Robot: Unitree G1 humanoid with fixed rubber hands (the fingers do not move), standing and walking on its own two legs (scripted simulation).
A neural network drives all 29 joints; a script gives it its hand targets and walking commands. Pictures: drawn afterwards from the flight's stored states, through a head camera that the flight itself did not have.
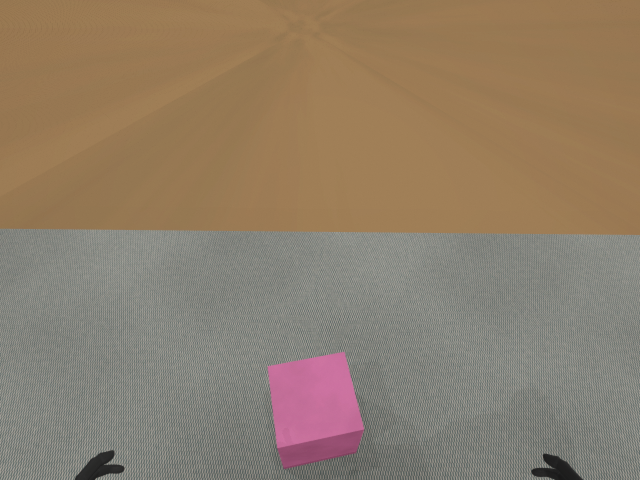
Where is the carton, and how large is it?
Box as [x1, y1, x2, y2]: [268, 352, 363, 468]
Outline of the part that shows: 344,352 268,366 277,448 284,468 349,454 356,451 363,431 363,427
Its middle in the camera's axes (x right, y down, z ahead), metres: -0.01 +0.48 +1.08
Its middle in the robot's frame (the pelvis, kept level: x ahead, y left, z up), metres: +0.39 +0.03 -0.66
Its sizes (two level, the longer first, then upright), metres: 0.210 0.200 0.250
